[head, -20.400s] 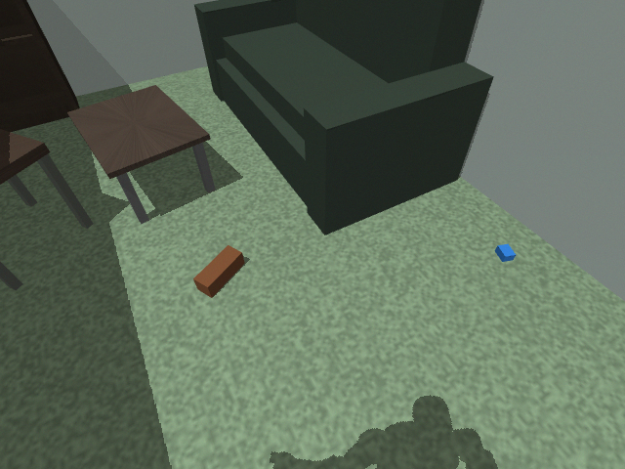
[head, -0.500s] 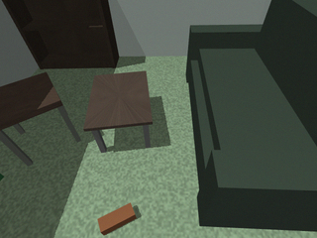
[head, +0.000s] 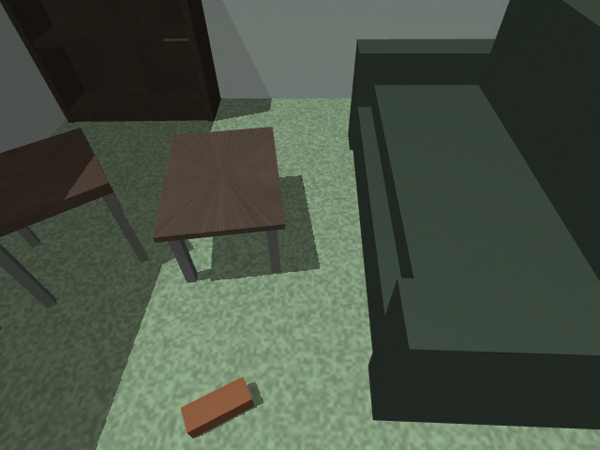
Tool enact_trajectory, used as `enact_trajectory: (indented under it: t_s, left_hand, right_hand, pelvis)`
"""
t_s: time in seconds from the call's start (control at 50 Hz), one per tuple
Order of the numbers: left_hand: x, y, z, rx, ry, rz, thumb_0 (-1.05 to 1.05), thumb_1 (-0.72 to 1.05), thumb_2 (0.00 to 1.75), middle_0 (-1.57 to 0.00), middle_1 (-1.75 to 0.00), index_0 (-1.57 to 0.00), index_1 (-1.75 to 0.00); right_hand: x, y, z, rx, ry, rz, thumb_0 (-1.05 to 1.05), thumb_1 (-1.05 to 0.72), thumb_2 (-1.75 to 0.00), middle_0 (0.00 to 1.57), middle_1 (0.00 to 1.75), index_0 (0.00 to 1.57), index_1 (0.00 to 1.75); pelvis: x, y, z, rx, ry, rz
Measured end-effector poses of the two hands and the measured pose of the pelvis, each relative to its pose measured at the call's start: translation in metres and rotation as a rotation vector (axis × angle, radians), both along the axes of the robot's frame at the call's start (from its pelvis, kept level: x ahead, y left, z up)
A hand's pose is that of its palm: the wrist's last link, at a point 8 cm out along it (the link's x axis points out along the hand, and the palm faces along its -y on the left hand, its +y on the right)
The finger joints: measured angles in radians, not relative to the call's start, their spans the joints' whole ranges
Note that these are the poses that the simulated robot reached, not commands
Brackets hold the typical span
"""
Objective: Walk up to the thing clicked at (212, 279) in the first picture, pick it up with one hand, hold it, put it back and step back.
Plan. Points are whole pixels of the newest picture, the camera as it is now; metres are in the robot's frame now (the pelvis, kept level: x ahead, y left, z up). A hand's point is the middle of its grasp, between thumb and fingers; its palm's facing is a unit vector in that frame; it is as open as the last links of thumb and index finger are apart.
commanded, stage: stand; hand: left
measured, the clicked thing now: (218, 406) +0.39 +0.30 -0.75
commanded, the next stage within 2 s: walk up in 0.72 s
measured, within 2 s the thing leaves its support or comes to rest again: neither
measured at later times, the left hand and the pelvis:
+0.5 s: hand out of the picture +0.06 +0.26 -0.16, palm faces -0.01 -0.94 -0.35, open 7.4 cm; pelvis -0.01 +0.00 +0.00, yaw +0 degrees
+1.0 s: hand out of the picture +0.06 +0.29 -0.18, palm faces -0.02 -0.92 -0.38, open 7.4 cm; pelvis -0.06 +0.02 -0.02, yaw +1 degrees
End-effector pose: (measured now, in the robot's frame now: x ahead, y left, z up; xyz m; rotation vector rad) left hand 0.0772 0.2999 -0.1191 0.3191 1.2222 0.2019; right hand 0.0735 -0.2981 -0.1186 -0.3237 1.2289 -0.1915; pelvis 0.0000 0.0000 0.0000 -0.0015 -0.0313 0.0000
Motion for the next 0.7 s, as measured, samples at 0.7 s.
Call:
enact_trajectory:
  t_s: [0.7]
  left_hand:
    - [-0.024,-0.002,0.001,0.002,0.021,0.010,0.01,0.90,0.90,-0.20,-0.30,-0.20,-0.30]
  right_hand:
    - [-0.019,-0.003,-0.003,0.007,0.023,0.003,0.01,-0.91,-0.90,0.21,0.30,0.20,0.30]
  pelvis:
    - [-0.008,-0.003,0.000,0.002,-0.004,0.001]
